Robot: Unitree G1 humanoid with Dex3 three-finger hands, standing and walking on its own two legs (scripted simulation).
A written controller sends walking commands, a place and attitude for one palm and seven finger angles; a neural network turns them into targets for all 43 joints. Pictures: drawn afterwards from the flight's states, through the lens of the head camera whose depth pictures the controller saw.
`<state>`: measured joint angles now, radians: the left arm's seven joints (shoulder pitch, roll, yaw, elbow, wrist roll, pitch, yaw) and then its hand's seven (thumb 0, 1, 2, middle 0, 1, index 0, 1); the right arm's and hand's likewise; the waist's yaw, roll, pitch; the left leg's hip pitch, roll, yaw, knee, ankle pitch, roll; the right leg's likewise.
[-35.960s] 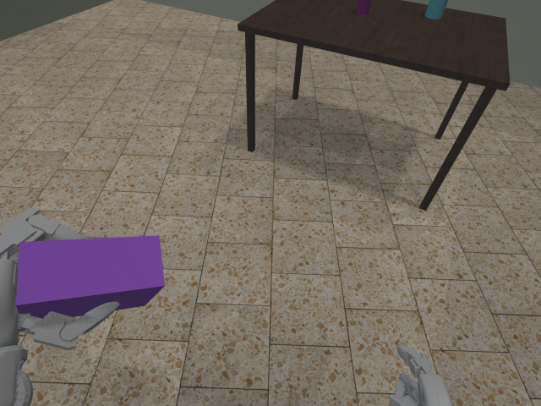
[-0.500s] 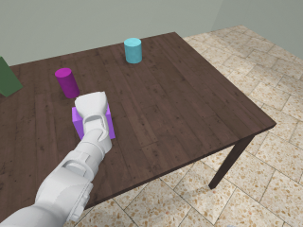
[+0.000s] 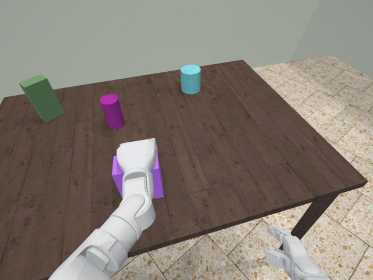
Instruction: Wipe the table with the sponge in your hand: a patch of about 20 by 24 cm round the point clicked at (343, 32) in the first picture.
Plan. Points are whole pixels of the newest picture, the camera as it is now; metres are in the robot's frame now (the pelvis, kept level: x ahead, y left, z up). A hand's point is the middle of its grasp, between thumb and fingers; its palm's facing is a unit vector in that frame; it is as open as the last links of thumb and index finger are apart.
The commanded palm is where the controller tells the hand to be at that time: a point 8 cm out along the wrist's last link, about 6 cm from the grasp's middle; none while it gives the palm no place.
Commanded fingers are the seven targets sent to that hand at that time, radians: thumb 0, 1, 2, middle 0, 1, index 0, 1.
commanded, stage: wipe back along the third lane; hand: left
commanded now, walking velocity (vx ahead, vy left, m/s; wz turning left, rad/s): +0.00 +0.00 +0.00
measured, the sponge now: (141, 182) +0.35 +0.17 -0.01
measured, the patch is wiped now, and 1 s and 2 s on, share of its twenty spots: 1.00 1.00 1.00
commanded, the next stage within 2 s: slide back across to the middle lane in 1.64 s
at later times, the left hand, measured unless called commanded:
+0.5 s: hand (146, 184) +0.31 +0.14 +0.04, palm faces +0.01 -0.07 -1.00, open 9.7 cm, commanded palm +0.26 +0.12 +0.08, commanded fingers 0.00 0.10 1.30 -1.20 -1.60 -1.20 -1.60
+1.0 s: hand (147, 192) +0.29 +0.13 +0.04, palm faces +0.03 -0.10 -0.99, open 9.7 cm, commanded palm +0.24 +0.12 +0.08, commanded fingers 0.00 0.10 1.30 -1.20 -1.60 -1.20 -1.60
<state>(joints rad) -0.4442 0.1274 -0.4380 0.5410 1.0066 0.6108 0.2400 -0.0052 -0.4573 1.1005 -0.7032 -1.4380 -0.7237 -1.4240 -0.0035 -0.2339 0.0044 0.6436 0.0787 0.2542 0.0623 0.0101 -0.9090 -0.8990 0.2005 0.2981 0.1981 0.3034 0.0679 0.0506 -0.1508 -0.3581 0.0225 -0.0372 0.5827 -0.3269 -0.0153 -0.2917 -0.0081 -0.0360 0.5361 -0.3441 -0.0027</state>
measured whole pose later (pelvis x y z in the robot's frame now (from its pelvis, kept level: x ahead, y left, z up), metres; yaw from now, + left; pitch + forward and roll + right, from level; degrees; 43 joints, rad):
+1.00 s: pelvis -0.02 -0.02 +0.00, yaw -1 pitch +2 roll +0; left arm -0.21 0.16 -0.45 0.29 1.01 0.62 0.23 0.01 -0.46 1.10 -0.70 -1.44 -0.73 -1.42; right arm 0.00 -0.24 0.01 0.63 0.09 0.23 0.08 0.01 -0.91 -0.90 0.20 0.30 0.20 0.30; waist 0.08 0.07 -0.13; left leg -0.30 0.04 -0.02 0.57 -0.31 -0.04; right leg -0.27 0.01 -0.02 0.58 -0.35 -0.03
